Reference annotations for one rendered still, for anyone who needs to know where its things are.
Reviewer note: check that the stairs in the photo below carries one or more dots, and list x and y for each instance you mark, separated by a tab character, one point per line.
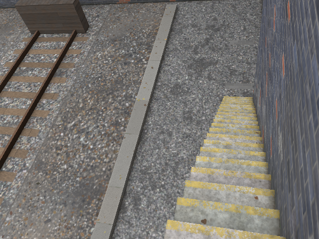
228	194

